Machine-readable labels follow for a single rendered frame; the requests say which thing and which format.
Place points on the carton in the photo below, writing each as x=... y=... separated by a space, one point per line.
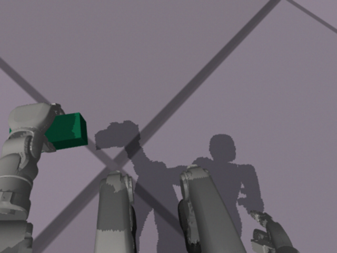
x=67 y=131

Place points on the left robot hand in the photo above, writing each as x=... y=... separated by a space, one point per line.
x=38 y=116

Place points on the right robot foot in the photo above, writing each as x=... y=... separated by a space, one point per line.
x=190 y=247

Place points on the right robot hand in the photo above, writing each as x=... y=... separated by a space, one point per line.
x=272 y=239

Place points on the left robot arm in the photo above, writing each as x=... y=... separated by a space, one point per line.
x=18 y=168

